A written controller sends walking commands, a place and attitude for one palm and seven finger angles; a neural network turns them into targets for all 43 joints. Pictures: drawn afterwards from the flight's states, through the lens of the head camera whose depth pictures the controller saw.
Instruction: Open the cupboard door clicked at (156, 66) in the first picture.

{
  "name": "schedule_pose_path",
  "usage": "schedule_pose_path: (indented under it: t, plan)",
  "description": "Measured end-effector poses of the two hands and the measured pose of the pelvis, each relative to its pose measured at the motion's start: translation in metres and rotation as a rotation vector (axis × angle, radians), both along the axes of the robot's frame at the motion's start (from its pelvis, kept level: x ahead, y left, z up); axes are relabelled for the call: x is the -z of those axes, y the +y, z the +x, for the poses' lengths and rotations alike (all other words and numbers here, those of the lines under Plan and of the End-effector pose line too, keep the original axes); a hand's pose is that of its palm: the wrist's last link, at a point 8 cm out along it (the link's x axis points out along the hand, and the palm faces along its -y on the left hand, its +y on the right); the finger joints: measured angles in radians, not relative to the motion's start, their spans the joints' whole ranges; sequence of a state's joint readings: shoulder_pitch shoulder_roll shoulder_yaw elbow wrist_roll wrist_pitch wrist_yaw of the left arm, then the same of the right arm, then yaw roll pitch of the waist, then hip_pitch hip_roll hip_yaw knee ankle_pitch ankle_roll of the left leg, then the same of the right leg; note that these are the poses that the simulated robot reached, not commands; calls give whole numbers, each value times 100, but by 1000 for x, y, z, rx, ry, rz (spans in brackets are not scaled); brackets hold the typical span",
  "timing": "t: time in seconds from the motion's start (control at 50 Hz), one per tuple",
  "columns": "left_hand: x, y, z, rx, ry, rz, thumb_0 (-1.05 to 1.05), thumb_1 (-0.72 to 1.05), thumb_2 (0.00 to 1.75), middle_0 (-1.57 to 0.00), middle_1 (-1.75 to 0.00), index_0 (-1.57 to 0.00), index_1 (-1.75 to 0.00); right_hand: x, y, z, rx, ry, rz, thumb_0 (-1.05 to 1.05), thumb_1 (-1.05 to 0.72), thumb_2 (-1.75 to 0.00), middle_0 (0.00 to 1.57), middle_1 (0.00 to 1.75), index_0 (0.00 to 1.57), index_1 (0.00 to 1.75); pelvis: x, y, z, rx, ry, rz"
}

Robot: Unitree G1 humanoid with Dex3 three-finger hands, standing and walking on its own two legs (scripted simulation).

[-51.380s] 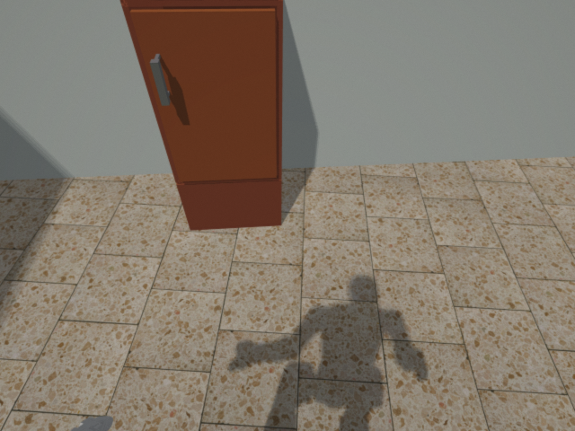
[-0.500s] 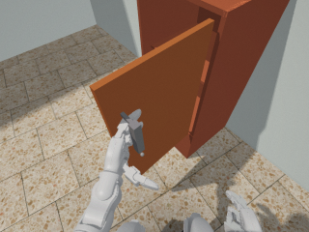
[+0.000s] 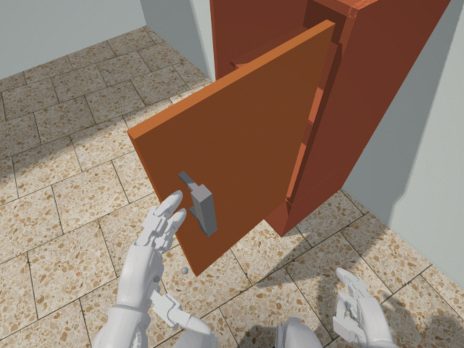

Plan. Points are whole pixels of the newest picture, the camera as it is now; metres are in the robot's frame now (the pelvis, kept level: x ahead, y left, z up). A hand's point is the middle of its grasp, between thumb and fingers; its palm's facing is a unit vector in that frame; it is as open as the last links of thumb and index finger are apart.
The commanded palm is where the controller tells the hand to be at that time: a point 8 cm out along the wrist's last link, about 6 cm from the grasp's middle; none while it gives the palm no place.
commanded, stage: slide the hand sideways off the handle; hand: left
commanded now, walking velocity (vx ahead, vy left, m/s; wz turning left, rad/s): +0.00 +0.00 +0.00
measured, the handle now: (197, 204) +0.33 +0.09 +0.06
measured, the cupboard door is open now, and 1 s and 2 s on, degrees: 93 93 93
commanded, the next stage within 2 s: draw the hand back to the body in 0.38 s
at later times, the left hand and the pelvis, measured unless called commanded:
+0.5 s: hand (158, 294) +0.19 +0.12 +0.06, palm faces -0.08 -1.00 -0.03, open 16.3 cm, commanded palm +0.17 +0.18 +0.07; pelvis +0.00 -0.01 -0.01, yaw +0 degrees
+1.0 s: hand (95, 279) +0.19 +0.18 +0.13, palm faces -0.02 -1.00 -0.09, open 16.2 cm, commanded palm +0.16 +0.24 +0.15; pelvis +0.01 +0.00 +0.03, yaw +0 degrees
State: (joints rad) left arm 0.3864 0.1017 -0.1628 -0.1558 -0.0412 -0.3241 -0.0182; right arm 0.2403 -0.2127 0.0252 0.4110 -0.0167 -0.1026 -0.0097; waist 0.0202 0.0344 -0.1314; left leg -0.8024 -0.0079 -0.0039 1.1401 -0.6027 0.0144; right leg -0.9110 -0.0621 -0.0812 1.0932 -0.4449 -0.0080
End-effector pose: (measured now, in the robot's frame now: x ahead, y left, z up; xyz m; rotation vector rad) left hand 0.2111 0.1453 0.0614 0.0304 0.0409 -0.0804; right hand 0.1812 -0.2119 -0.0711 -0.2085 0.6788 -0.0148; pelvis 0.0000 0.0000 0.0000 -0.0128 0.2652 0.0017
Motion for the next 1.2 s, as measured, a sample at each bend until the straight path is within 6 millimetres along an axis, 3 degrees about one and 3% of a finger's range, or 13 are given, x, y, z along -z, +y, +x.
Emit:
schedule_pose_path:
  t: [0.38,0.56,0.78,1.0,1.1,1.2]
  plan:
    - [1,35,-32,-40,29,19,-1,-50,30,-15,-30,-16,-30,3,-20,-1,37,-19,-29,1,-91,-90,20,30,20,30,8,-8,1,-4,10,-6]
    - [-1,31,-31,4,7,15,-1,-50,30,-15,-30,-15,-30,4,-18,-6,42,-43,-31,1,-91,-90,20,30,20,29,12,-6,-6,-4,5,-9]
    - [-46,58,-36,-45,-13,56,-1,-50,30,-15,-30,-15,-30,-23,-7,-14,65,-62,4,1,-91,-90,20,30,20,30,-13,-3,-2,-2,-61,-15]
    - [-75,86,-39,-58,-33,63,-1,-47,32,-15,-30,-15,-30,-48,-6,-2,59,-124,-18,1,-90,-90,20,30,20,30,-30,5,8,-6,-120,-26]
    - [-95,101,-41,-198,8,269,-1,-37,36,-16,-30,-16,-30,-59,0,4,69,-125,-29,1,-91,-90,20,30,20,30,-42,8,14,2,-159,-22]
    - [-113,113,-44,-305,18,344,-1,-23,42,-16,-30,-16,-30,-66,9,6,63,-110,-21,1,-91,-90,20,30,20,30,-56,12,20,5,-202,-19]
